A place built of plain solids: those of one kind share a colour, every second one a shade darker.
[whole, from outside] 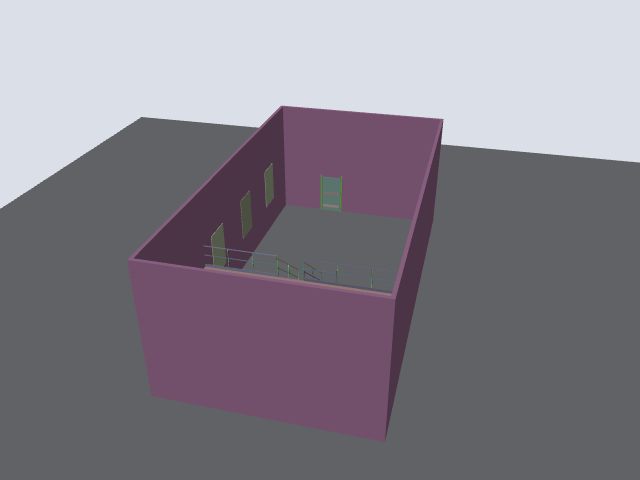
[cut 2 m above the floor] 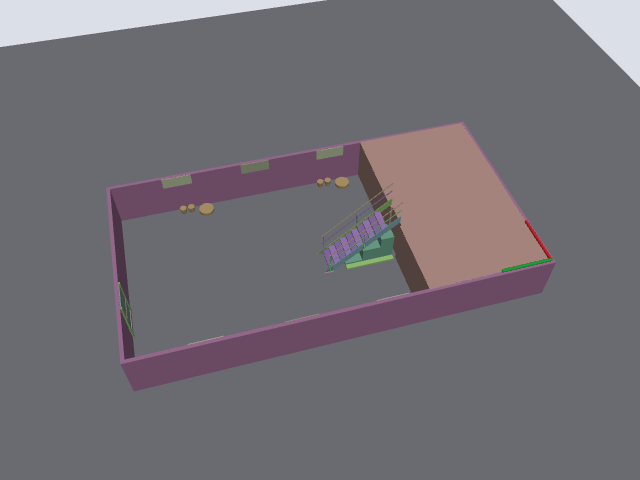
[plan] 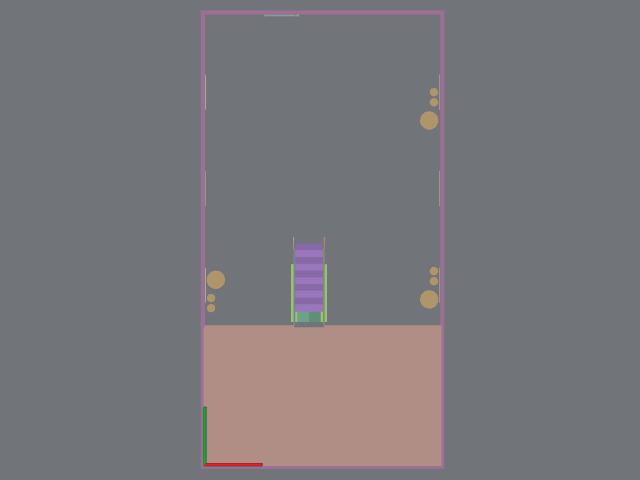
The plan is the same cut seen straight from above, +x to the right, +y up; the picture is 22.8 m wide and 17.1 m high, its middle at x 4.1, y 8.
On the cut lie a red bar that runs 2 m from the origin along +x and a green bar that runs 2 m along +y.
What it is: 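A pumping station 8.4 x 16.0 m, 5.9 m high; the engine floor; at the rear the gallery 4.9 m deep at 2.53 m over closed stores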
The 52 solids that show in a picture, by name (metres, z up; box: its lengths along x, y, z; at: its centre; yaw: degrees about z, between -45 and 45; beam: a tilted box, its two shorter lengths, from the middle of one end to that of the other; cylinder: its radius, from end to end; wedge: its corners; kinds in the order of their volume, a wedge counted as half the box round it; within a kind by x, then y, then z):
{
 "loft_1": {"box": [3.24, 0.09, 2.58], "at": [1.57, 4.92, 1.24]},
 "loft_2": {"box": [8.48, 4.94, 2.58], "at": [4.19, 2.42, 1.24]},
 "loft_3": {"box": [4.2, 0.09, 2.58], "at": [6.33, 4.92, 1.24]},
 "wall_1": {"box": [0.15, 16.33, 5.95], "at": [-0.07, 8.02, 2.92]},
 "wall_2": {"box": [8.68, 0.15, 5.95], "at": [4.19, -0.07, 2.92]},
 "wall_3": {"box": [8.68, 0.15, 5.95], "at": [4.19, 16.11, 2.92]},
 "wall_4": {"box": [0.15, 16.33, 5.95], "at": [8.46, 8.02, 2.92]},
 "under_1": {"box": [0.42, 0.56, 1.29], "at": [3.5, 5.36, 0.6]},
 "under_2": {"box": [0.42, 0.76, 0.81], "at": [3.5, 6.02, 0.35]},
 "under_3": {"box": [0.42, 0.74, 0.21], "at": [3.5, 6.77, 0.06]},
 "under_4": {"box": [0.42, 0.56, 1.19], "at": [3.92, 5.36, 0.55]},
 "winf_1": {"box": [0.028, 1.26, 2.03], "at": [0.01, 6.39, 2.5]},
 "winf_2": {"box": [0.028, 1.26, 2.03], "at": [0.01, 9.83, 2.5]},
 "winf_3": {"box": [0.028, 1.26, 2.03], "at": [0.01, 13.27, 2.5]},
 "winf_4": {"box": [0.028, 1.26, 2.03], "at": [8.37, 6.39, 2.5]},
 "winf_5": {"box": [0.028, 1.26, 2.03], "at": [8.37, 9.83, 2.5]},
 "winf_6": {"box": [0.028, 1.26, 2.03], "at": [8.37, 13.27, 2.5]},
 "under_plinth_1": {"box": [1.29, 2.06, 0.14], "at": [3.71, 6.11, 0.02]},
 "hose_1": {"cylinder": 0.15, "from": [0.22, 5.57, 0.21], "to": [0.22, 5.57, 0.28]},
 "hose_2": {"cylinder": 0.15, "from": [0.22, 5.93, 0.21], "to": [0.22, 5.93, 0.28]},
 "hose_3": {"cylinder": 0.33, "from": [0.39, 6.58, 0.0], "to": [0.39, 6.58, 0.15]},
 "hose_4": {"cylinder": 0.33, "from": [7.99, 5.88, 0.0], "to": [7.99, 5.88, 0.15]},
 "hose_5": {"cylinder": 0.33, "from": [7.99, 12.26, 0.0], "to": [7.99, 12.26, 0.15]},
 "hose_6": {"cylinder": 0.15, "from": [8.16, 6.53, 0.21], "to": [8.16, 6.53, 0.28]},
 "hose_7": {"cylinder": 0.15, "from": [8.16, 6.89, 0.21], "to": [8.16, 6.89, 0.28]},
 "hose_8": {"cylinder": 0.15, "from": [8.16, 12.91, 0.21], "to": [8.16, 12.91, 0.28]},
 "hose_9": {"cylinder": 0.15, "from": [8.16, 13.27, 0.21], "to": [8.16, 13.27, 0.28]},
 "stair_string_right_1": {"wedge": [[3.19, 4.97, 2.21], [3.19, 4.97, 2.57], [3.19, 7.7, 0.0], [3.19, 7.7, 0.35], [3.22, 4.97, 2.21], [3.22, 4.97, 2.57], [3.22, 7.7, 0.0], [3.22, 7.7, 0.35]]},
 "stair_string_left_1": {"wedge": [[4.2, 4.97, 2.21], [4.2, 4.97, 2.57], [4.2, 7.7, 0.0], [4.2, 7.7, 0.35], [4.23, 4.97, 2.21], [4.23, 4.97, 2.57], [4.23, 7.7, 0.0], [4.23, 7.7, 0.35]]},
 "stair_handrail_left_1": {"wedge": [[4.24, 4.98, 3.39], [4.24, 5.0, 3.41], [4.24, 7.89, 1.03], [4.24, 7.91, 1.05], [4.27, 4.98, 3.39], [4.27, 5.0, 3.41], [4.27, 7.89, 1.03], [4.27, 7.91, 1.05]]},
 "stair_kneerail_left_1": {"wedge": [[4.24, 4.98, 2.95], [4.24, 5.0, 2.97], [4.24, 7.89, 0.6], [4.24, 7.91, 0.62], [4.27, 4.98, 2.95], [4.27, 5.0, 2.97], [4.27, 7.89, 0.6], [4.27, 7.91, 0.62]]},
 "stair_handrail_right_1": {"wedge": [[3.15, 4.98, 3.39], [3.15, 5.0, 3.41], [3.15, 7.89, 1.03], [3.15, 7.91, 1.05], [3.18, 4.98, 3.39], [3.18, 5.0, 3.41], [3.18, 7.89, 1.03], [3.18, 7.91, 1.05]]},
 "stair_kneerail_right_1": {"wedge": [[3.15, 4.98, 2.95], [3.15, 5.0, 2.97], [3.15, 7.89, 0.6], [3.15, 7.91, 0.62], [3.18, 4.98, 2.95], [3.18, 5.0, 2.97], [3.18, 7.89, 0.6], [3.18, 7.91, 0.62]]},
 "stair_tread_1": {"wedge": [[3.21, 5.45, 1.88], [3.21, 5.45, 1.95], [3.21, 5.71, 1.88], [3.21, 5.71, 1.95], [4.21, 5.45, 1.88], [4.21, 5.45, 1.95], [4.21, 5.71, 1.88], [4.21, 5.71, 1.95]]},
 "stair_tread_2": {"wedge": [[3.21, 5.69, 1.69], [3.21, 5.69, 1.75], [3.21, 5.95, 1.69], [3.21, 5.95, 1.75], [4.21, 5.68, 1.69], [4.21, 5.69, 1.75], [4.21, 5.95, 1.68], [4.21, 5.95, 1.75]]},
 "stair_tread_3": {"wedge": [[3.21, 5.93, 1.49], [3.21, 5.93, 1.56], [3.21, 6.19, 1.49], [3.21, 6.19, 1.56], [4.21, 5.93, 1.49], [4.21, 5.93, 1.56], [4.21, 6.19, 1.49], [4.21, 6.19, 1.56]]},
 "stair_tread_4": {"wedge": [[3.21, 6.17, 1.3], [3.21, 6.17, 1.36], [3.21, 6.43, 1.3], [3.21, 6.43, 1.36], [4.21, 6.17, 1.3], [4.21, 6.17, 1.36], [4.21, 6.43, 1.3], [4.21, 6.43, 1.36]]},
 "stair_tread_5": {"wedge": [[3.21, 6.41, 1.1], [3.21, 6.41, 1.17], [3.21, 6.67, 1.1], [3.21, 6.67, 1.17], [4.21, 6.41, 1.1], [4.21, 6.41, 1.17], [4.21, 6.67, 1.1], [4.21, 6.67, 1.17]]},
 "stair_tread_6": {"wedge": [[3.21, 6.65, 0.91], [3.21, 6.65, 0.98], [3.21, 6.91, 0.91], [3.21, 6.91, 0.98], [4.21, 6.65, 0.91], [4.21, 6.65, 0.98], [4.21, 6.91, 0.91], [4.21, 6.91, 0.98]]},
 "stair_tread_7": {"wedge": [[3.21, 6.89, 0.72], [3.21, 6.89, 0.78], [3.21, 7.15, 0.72], [3.21, 7.15, 0.78], [4.21, 6.89, 0.72], [4.21, 6.89, 0.78], [4.21, 7.15, 0.72], [4.21, 7.15, 0.78]]},
 "stair_tread_8": {"wedge": [[3.21, 7.13, 0.52], [3.21, 7.13, 0.59], [3.21, 7.39, 0.52], [3.21, 7.39, 0.58], [4.21, 7.13, 0.52], [4.21, 7.13, 0.59], [4.21, 7.39, 0.52], [4.21, 7.39, 0.59]]},
 "stair_tread_9": {"wedge": [[3.21, 7.37, 0.33], [3.21, 7.37, 0.39], [3.21, 7.63, 0.33], [3.21, 7.63, 0.39], [4.21, 7.37, 0.33], [4.21, 7.37, 0.39], [4.21, 7.63, 0.33], [4.21, 7.63, 0.39]]},
 "stair_tread_10": {"wedge": [[3.21, 7.61, 0.13], [3.21, 7.61, 0.2], [3.21, 7.87, 0.13], [3.21, 7.87, 0.2], [4.21, 7.61, 0.13], [4.21, 7.61, 0.2], [4.21, 7.87, 0.13], [4.21, 7.87, 0.2]]},
 "door_leaf_1": {"box": [1.02, 0.04, 2.1], "at": [2.73, 16.01, 1.0]},
 "door_jamb_1": {"box": [0.1, 0.07, 2.21], "at": [2.16, 15.99, 1.05]},
 "door_jamb_2": {"box": [0.1, 0.07, 2.21], "at": [3.3, 15.99, 1.05]},
 "toeboard_1": {"box": [3.17, 0.025, 0.15], "at": [1.58, 4.98, 2.57]},
 "toeboard_2": {"box": [4.13, 0.025, 0.15], "at": [6.32, 4.98, 2.57]},
 "handrail_1": {"box": [3.17, 0.029, 0.029], "at": [1.58, 4.99, 3.51]},
 "handrail_2": {"box": [4.13, 0.029, 0.029], "at": [6.32, 4.99, 3.51]},
 "kneerail_1": {"box": [3.17, 0.029, 0.029], "at": [1.58, 4.99, 3.07]},
 "kneerail_2": {"box": [4.13, 0.029, 0.029], "at": [6.32, 4.99, 3.07]}
}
